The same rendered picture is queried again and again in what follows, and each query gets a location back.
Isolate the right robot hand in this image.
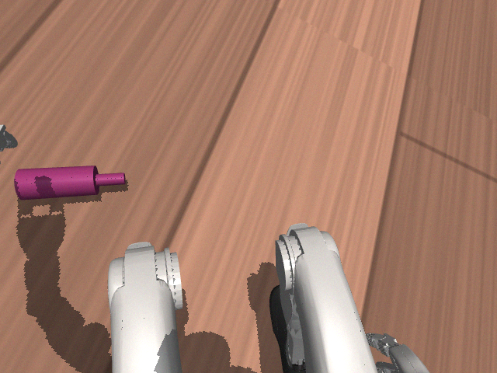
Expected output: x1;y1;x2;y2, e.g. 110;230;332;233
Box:
366;333;429;373

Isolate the bottle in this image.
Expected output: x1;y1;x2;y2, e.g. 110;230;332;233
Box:
14;166;126;200

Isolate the right robot foot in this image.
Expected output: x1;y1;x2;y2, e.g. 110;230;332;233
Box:
269;285;306;373

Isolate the left robot hand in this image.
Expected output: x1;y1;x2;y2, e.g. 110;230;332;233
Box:
0;125;18;164

